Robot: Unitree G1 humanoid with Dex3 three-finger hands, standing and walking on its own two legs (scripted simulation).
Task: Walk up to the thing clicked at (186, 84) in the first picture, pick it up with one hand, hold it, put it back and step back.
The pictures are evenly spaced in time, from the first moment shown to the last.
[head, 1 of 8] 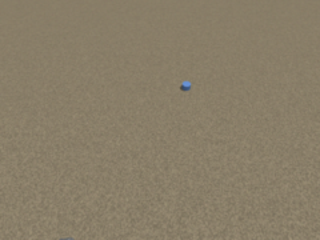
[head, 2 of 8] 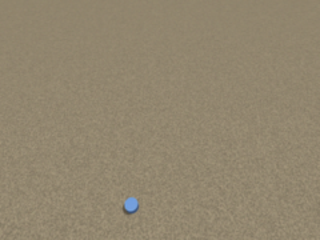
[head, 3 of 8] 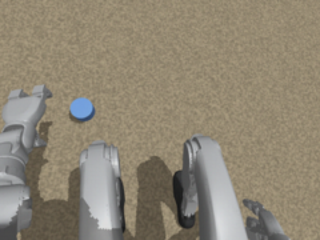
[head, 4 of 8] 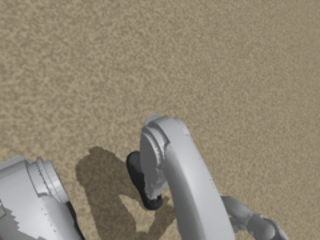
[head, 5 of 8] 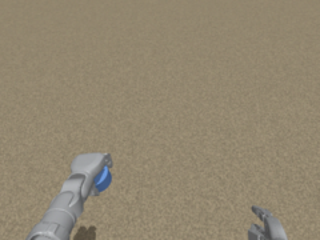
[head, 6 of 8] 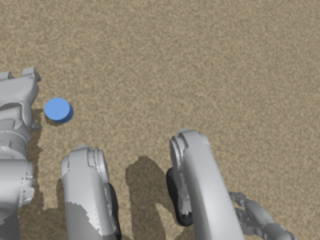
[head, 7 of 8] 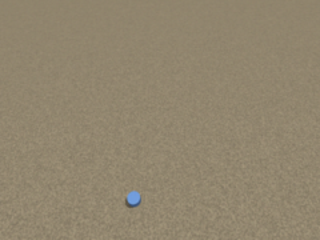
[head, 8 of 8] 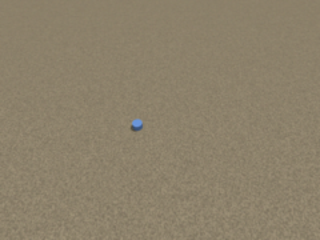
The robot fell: no
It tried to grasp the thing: yes
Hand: left
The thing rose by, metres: 0.68
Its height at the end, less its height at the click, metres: +0.00
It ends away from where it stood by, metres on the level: 0.01
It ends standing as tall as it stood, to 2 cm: yes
